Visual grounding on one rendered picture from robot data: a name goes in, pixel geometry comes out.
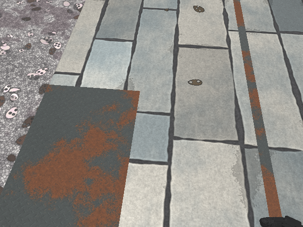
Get right robot hand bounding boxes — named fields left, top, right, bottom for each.
left=259, top=216, right=303, bottom=227

